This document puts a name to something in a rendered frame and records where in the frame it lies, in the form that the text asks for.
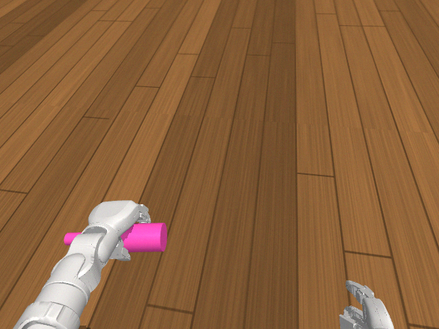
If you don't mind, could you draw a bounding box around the left robot hand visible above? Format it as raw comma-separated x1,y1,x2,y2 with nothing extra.
88,200,151,261

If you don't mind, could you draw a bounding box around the left robot arm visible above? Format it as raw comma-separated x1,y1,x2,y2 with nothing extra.
13,223,119,329

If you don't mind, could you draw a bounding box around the right robot hand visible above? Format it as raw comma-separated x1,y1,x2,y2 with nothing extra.
340,280,394,329

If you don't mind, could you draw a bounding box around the bottle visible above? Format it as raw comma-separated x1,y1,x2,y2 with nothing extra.
64,223,167,252

